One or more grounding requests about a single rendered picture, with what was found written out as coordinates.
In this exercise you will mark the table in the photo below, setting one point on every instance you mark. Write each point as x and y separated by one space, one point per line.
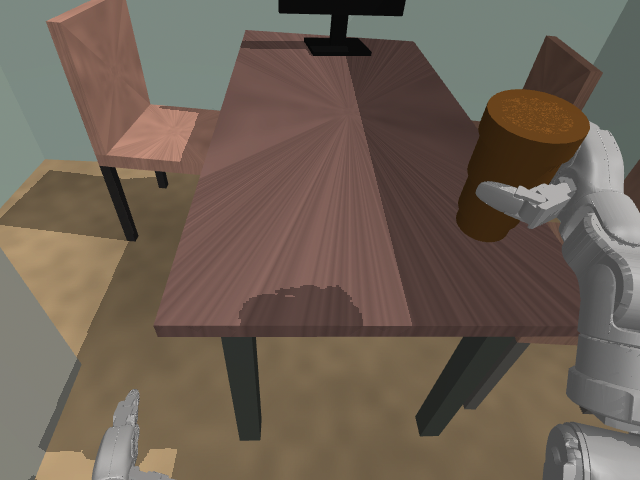
326 207

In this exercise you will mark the right robot hand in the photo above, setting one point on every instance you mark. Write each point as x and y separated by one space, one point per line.
596 166

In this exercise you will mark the chair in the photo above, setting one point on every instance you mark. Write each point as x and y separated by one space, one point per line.
519 344
97 49
559 70

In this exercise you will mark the left robot hand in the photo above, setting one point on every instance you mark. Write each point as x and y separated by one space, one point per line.
118 450

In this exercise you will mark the right robot arm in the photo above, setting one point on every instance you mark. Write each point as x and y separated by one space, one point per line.
601 235

